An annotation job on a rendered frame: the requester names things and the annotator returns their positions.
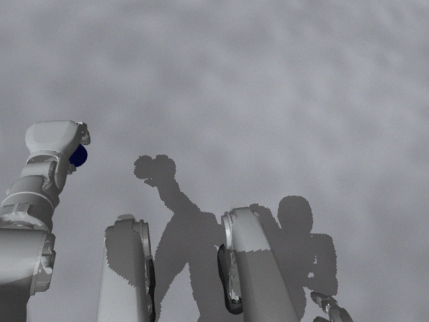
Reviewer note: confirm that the left robot hand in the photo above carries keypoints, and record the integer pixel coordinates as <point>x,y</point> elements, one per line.
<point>63,137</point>

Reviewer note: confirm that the right robot foot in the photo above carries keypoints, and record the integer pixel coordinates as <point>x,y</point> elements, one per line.
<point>233,306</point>

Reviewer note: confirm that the tin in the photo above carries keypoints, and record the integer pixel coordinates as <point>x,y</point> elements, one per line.
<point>79,156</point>

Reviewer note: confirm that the right robot hand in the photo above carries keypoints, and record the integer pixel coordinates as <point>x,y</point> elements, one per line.
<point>330,306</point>

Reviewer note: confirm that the left robot arm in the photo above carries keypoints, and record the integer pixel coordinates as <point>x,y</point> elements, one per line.
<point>26,242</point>

